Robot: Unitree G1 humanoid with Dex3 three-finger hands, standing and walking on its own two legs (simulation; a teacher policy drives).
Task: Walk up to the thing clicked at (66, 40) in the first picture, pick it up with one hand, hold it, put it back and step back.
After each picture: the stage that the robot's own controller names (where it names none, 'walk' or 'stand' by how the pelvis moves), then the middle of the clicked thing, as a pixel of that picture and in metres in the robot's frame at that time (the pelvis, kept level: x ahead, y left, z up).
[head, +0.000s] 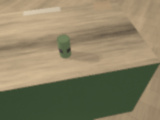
stand; (64, 46) +0.64 +0.14 -0.08
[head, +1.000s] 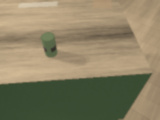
walk; (49, 45) +0.60 +0.23 -0.05
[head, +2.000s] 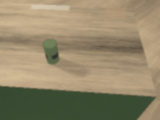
stand; (51, 52) +0.57 +0.19 -0.06
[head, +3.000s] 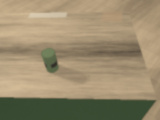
stand; (50, 60) +0.54 +0.21 -0.08
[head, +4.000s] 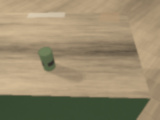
stand; (47, 59) +0.56 +0.22 -0.08
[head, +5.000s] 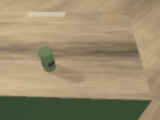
stand; (47, 60) +0.55 +0.22 -0.08
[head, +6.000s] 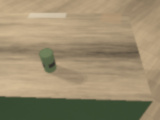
stand; (48, 60) +0.55 +0.22 -0.08
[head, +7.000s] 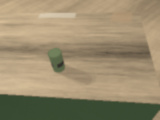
rise first; (56, 60) +0.54 +0.21 -0.07
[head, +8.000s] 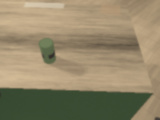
go down; (47, 51) +0.57 +0.17 -0.06
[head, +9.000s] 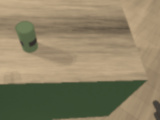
go down; (27, 37) +0.56 +0.18 -0.01
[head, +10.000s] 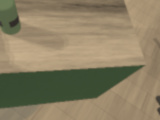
close in; (7, 15) +0.56 +0.19 +0.02
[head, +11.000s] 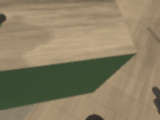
close; out of the picture +0.58 +0.21 +0.04
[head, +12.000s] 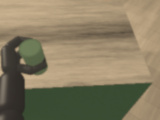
lift; (34, 58) +0.42 +0.16 +0.08
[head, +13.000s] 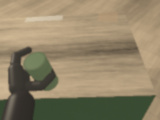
hold; (42, 72) +0.33 +0.15 +0.14
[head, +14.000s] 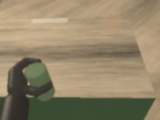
hold; (41, 82) +0.33 +0.16 +0.10
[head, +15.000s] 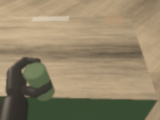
hold; (40, 82) +0.32 +0.17 +0.10
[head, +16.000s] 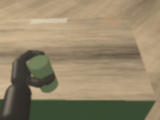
crouch; (44, 74) +0.35 +0.15 +0.10
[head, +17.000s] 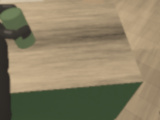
crouch; (19, 29) +0.50 +0.18 +0.13
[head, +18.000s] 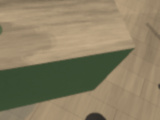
lower; out of the picture +0.56 +0.20 +0.05
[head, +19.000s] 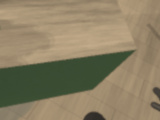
lower; out of the picture +0.55 +0.21 +0.05
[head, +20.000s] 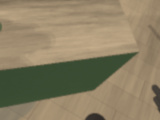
lower; out of the picture +0.56 +0.21 +0.04
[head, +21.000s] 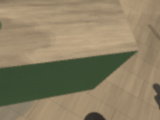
lower; out of the picture +0.56 +0.21 +0.05
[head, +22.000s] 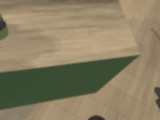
draw back; out of the picture +0.55 +0.20 +0.04
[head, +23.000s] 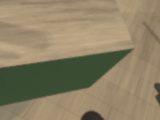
withdraw; out of the picture +0.55 +0.21 +0.04
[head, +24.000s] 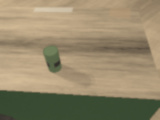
sink last; (52, 59) +0.52 +0.19 -0.03
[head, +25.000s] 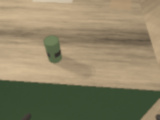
stand; (53, 49) +0.54 +0.18 -0.02
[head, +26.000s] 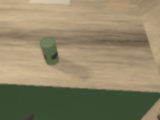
stand; (50, 52) +0.53 +0.19 -0.01
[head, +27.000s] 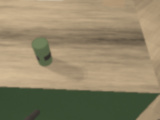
stand; (42, 52) +0.51 +0.21 -0.01
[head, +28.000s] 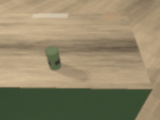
stand; (53, 58) +0.58 +0.19 -0.07
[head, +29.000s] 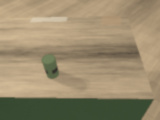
stand; (50, 66) +0.53 +0.20 -0.08
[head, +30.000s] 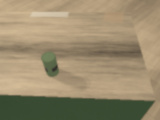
stand; (50, 64) +0.52 +0.20 -0.08
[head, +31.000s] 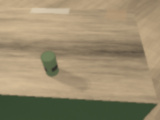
walk; (50, 64) +0.50 +0.20 -0.08
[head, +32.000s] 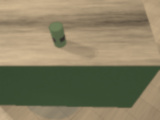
walk; (58, 35) +0.62 +0.17 -0.06
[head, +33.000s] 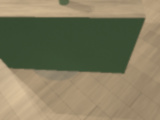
walk; out of the picture +0.95 +0.16 -0.05
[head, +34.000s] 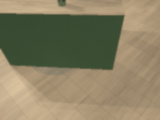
stand; out of the picture +1.19 +0.19 -0.06
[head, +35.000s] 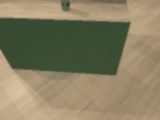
stand; (65, 2) +1.12 +0.17 -0.08
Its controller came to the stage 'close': yes
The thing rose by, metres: 0.21
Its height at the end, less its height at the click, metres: +0.00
